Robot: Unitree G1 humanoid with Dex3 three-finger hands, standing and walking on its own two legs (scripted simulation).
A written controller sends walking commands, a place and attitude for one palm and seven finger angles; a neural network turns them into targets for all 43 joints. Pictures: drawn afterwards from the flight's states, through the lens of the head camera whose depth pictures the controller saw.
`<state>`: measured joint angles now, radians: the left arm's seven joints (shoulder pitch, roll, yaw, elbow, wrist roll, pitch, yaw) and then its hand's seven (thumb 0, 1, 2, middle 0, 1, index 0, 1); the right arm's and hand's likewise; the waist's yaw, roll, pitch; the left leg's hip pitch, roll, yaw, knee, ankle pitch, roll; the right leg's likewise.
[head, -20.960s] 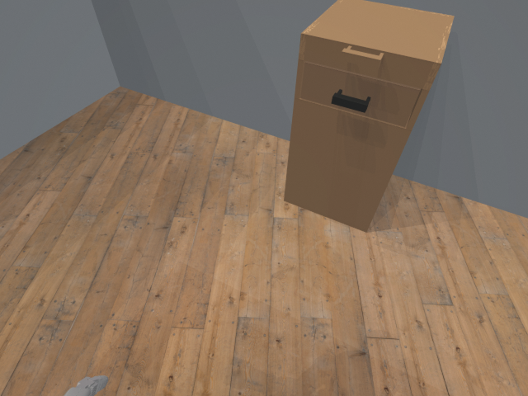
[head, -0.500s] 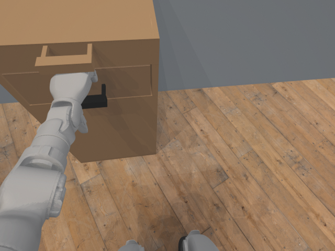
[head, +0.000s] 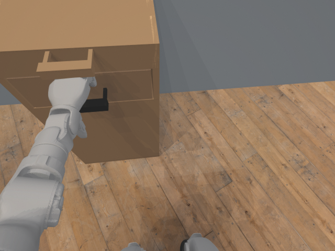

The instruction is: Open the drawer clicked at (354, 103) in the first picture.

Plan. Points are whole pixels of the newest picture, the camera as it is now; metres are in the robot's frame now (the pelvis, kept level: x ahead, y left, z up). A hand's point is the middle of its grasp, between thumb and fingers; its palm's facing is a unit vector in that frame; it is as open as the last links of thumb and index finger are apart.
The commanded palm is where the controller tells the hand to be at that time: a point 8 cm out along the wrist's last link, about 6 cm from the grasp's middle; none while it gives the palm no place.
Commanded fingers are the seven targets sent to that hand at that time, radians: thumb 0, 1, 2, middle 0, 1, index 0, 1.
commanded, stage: move the hooked fingers above the handle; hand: left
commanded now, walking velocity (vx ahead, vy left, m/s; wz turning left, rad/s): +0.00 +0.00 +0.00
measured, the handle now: (87, 99) +0.54 +0.21 -0.06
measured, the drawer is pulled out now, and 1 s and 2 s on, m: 0.00 0.00 0.00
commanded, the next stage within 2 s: none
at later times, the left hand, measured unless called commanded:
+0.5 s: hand (81, 104) +0.48 +0.20 +0.00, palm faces -0.04 -0.06 -1.00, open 13.8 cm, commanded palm +0.47 +0.21 +0.06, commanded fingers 0.00 -0.50 0.30 -0.30 -1.20 -0.30 -1.20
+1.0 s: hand (78, 104) +0.48 +0.21 +0.00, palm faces -0.04 -0.06 -1.00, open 13.9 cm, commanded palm +0.47 +0.21 +0.06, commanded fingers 0.00 -0.50 0.30 -0.30 -1.20 -0.30 -1.20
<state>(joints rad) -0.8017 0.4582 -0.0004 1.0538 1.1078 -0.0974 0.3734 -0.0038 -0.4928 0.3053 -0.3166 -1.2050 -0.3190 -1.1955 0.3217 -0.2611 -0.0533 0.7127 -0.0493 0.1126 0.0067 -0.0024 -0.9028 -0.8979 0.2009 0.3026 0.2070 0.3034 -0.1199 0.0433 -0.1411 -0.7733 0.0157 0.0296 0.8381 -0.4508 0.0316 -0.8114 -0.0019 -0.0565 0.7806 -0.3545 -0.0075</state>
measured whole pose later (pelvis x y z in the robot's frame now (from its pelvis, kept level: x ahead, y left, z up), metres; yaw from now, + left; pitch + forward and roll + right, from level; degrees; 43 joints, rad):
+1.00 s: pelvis -0.02 +0.01 -0.01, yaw +0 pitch +23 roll -2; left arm -0.89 0.49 -0.01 1.15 1.11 -0.10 0.39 0.00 -0.49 0.31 -0.32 -1.20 -0.32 -1.20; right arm 0.37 -0.26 -0.04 0.74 -0.05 0.07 0.01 0.00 -0.90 -0.90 0.20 0.30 0.21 0.30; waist -0.15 0.05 -0.15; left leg -0.85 0.01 0.03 0.90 -0.45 0.05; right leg -0.88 -0.01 -0.05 0.82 -0.34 0.01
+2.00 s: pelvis -0.02 +0.00 -0.01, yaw -1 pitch +23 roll -1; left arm -0.87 0.50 0.03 1.13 1.12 -0.02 0.41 0.00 -0.49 0.31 -0.32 -1.20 -0.32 -1.20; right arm 0.33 -0.26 -0.04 0.72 -0.05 0.09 0.01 0.00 -0.90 -0.90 0.20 0.30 0.21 0.30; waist -0.14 0.06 -0.13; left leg -0.84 0.02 0.05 0.88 -0.45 0.04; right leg -0.89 0.00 -0.03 0.82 -0.34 0.00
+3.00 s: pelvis -0.02 +0.00 -0.02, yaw +0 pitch +25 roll -2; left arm -0.87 0.49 0.00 1.16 1.11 -0.06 0.40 0.00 -0.49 0.31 -0.32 -1.20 -0.32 -1.20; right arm 0.35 -0.26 -0.05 0.75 -0.05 0.06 0.01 0.00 -0.90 -0.90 0.20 0.30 0.21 0.30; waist -0.14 0.06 -0.14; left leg -0.92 0.02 0.03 0.95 -0.47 0.04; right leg -0.95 0.00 -0.05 0.88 -0.36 0.00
